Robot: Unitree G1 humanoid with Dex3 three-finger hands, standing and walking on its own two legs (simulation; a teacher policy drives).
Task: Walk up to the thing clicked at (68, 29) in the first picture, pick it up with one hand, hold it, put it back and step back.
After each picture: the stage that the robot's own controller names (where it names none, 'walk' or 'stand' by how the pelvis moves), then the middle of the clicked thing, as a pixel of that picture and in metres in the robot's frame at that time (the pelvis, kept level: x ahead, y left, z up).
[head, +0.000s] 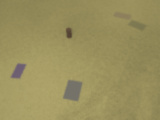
stand; (69, 33) +1.51 +0.12 -0.72
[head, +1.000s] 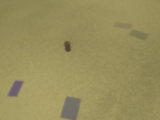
walk; (67, 46) +1.39 +0.25 -0.71
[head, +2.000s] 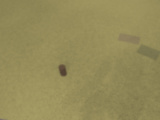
walk; (62, 70) +0.92 +0.27 -0.71
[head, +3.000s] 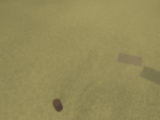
walk; (57, 105) +0.59 +0.26 -0.71
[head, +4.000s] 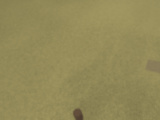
walk; (78, 115) +0.48 +0.15 -0.69
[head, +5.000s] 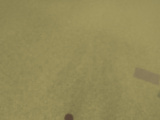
stand; out of the picture +0.43 +0.08 -0.70
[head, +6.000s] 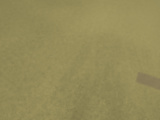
walk; out of the picture +0.41 +0.08 -0.72
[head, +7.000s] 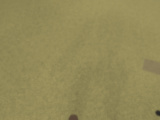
stand; out of the picture +0.33 +0.09 -0.68
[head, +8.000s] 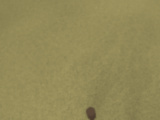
stand; (91, 113) +0.40 +0.05 -0.68
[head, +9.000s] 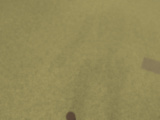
stand; (71, 118) +0.33 +0.09 -0.69
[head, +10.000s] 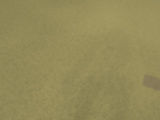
stand; out of the picture +0.35 +0.11 -0.71
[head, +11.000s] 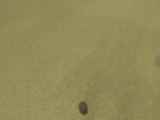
stand; (83, 108) +0.46 +0.07 -0.68
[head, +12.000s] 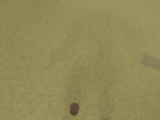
walk; (74, 109) +0.39 +0.02 -0.67
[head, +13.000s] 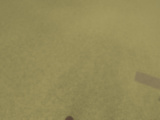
stand; out of the picture +0.45 +0.08 -0.70
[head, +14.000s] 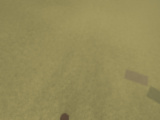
walk; out of the picture +0.48 +0.04 -0.72
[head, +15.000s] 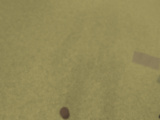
walk; (64, 113) +0.35 +0.13 -0.69
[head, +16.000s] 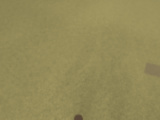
stand; out of the picture +0.40 +0.07 -0.70
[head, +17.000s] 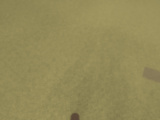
stand; (75, 119) +0.42 +0.06 -0.70
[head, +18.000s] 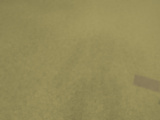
stand; out of the picture +0.36 +0.09 -0.72
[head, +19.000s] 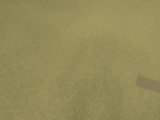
stand; out of the picture +0.36 +0.09 -0.72
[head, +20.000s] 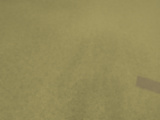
stand; out of the picture +0.35 +0.09 -0.72
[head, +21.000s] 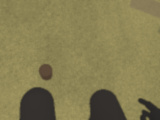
go down; (46, 72) +0.41 +0.14 -0.41
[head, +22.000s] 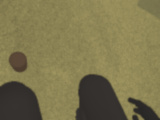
go down; (19, 62) +0.42 +0.19 -0.31
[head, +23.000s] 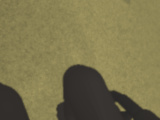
close in; out of the picture +0.40 +0.22 -0.24
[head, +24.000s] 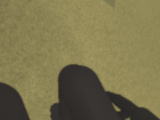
lift; out of the picture +0.39 +0.23 -0.23
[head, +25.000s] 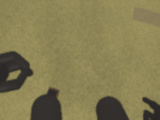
close; (51, 98) +0.34 +0.16 -0.47
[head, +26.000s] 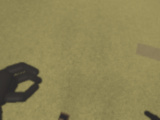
go down; out of the picture +0.31 +0.13 -0.60
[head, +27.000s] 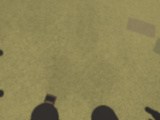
go down; (48, 104) +0.32 +0.14 -0.53
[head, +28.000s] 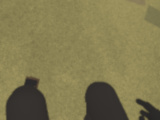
go down; (29, 89) +0.34 +0.19 -0.36
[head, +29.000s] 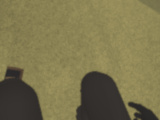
go down; (12, 82) +0.33 +0.21 -0.30
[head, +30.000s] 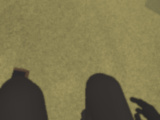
hold; (18, 83) +0.33 +0.21 -0.29
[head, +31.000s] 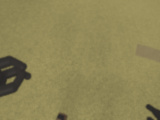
hold; out of the picture +0.31 +0.14 -0.60
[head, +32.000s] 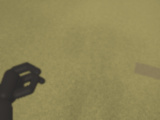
hold; out of the picture +0.29 +0.15 -0.69
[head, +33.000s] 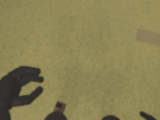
hold; (58, 111) +0.33 +0.15 -0.57
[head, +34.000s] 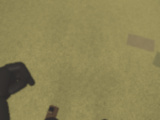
lower; (51, 115) +0.32 +0.16 -0.60
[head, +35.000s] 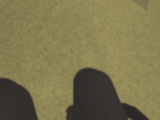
lower; out of the picture +0.34 +0.25 -0.27
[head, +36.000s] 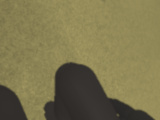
lower; out of the picture +0.32 +0.26 -0.26
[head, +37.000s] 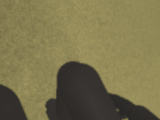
lower; out of the picture +0.31 +0.27 -0.26
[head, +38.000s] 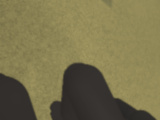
stand; out of the picture +0.31 +0.29 -0.26
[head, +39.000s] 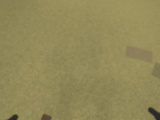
stand; out of the picture +0.33 +0.22 -0.62
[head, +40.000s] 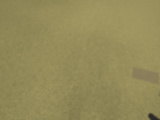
stand; out of the picture +0.33 +0.21 -0.68
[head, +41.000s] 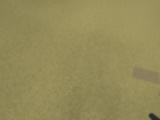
stand; out of the picture +0.32 +0.23 -0.68
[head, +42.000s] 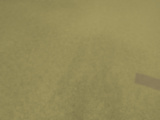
stand; out of the picture +0.34 +0.23 -0.74
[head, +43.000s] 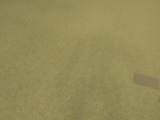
stand; out of the picture +0.32 +0.24 -0.75
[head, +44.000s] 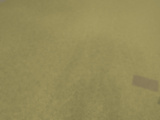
stand; out of the picture +0.33 +0.25 -0.75
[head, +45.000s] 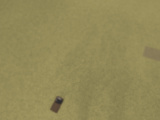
walk; (57, 104) +0.47 +0.23 -0.72
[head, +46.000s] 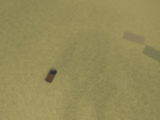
walk; (51, 75) +0.76 +0.21 -0.74
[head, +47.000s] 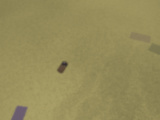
stand; (62, 67) +1.00 +0.25 -0.74
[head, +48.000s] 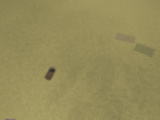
stand; (50, 73) +0.94 +0.28 -0.75
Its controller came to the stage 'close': yes
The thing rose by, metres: 0.01
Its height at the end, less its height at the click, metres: -0.02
